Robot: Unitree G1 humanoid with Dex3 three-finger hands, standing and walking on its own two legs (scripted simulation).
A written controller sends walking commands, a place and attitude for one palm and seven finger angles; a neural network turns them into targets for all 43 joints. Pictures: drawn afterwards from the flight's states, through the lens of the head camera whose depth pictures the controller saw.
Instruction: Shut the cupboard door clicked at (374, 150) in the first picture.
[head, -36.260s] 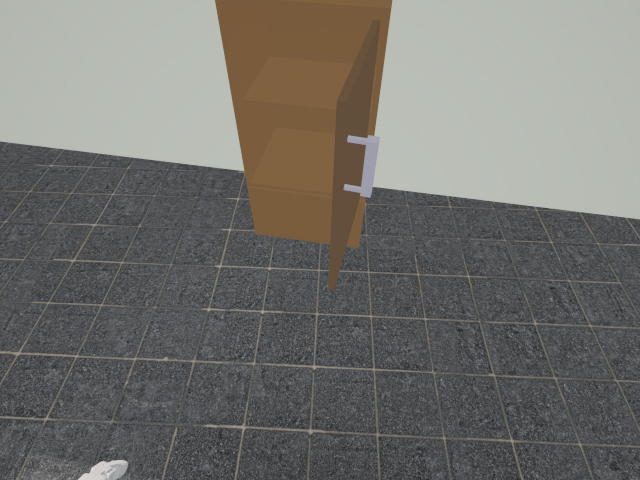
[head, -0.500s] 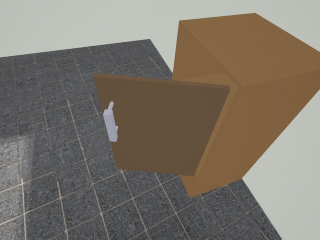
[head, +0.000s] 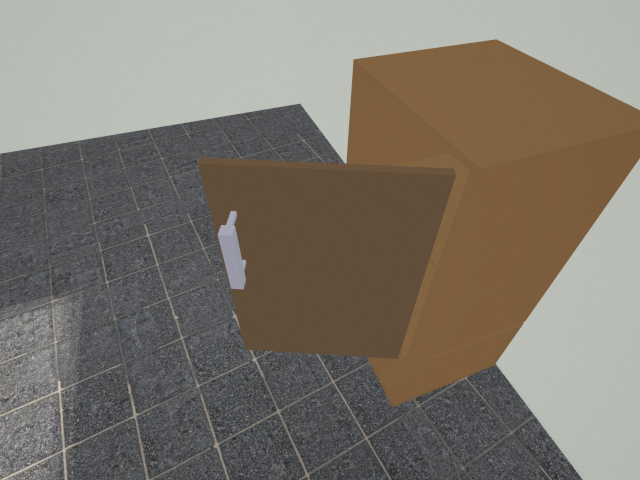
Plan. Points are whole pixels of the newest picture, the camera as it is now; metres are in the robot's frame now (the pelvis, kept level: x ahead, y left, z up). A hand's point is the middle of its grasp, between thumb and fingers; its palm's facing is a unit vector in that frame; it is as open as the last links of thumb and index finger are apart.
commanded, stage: look again from close up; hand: left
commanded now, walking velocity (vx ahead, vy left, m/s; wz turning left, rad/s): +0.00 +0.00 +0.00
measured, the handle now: (235, 250) +0.51 +0.18 -0.05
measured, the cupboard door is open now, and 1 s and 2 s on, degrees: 65 65 65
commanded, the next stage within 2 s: shuffle to correct the standing spot in 0.18 s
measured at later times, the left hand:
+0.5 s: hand out of the picture -0.03 +0.15 -0.18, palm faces +0.03 -0.99 -0.16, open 7.4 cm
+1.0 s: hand out of the picture +0.06 +0.17 -0.17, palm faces +0.04 -0.98 -0.21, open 7.3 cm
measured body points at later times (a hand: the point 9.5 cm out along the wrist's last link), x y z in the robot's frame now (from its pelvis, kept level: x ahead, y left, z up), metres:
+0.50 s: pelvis +0.00 -0.01 +0.00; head -0.01 +0.00 +0.45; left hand -0.04 +0.20 -0.16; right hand -0.02 -0.23 -0.16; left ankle -0.01 +0.08 -0.74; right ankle +0.02 -0.14 -0.74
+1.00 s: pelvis +0.05 -0.01 +0.00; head +0.07 +0.00 +0.45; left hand +0.06 +0.22 -0.16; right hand +0.06 -0.23 -0.15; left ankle +0.00 +0.08 -0.73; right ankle +0.02 -0.13 -0.73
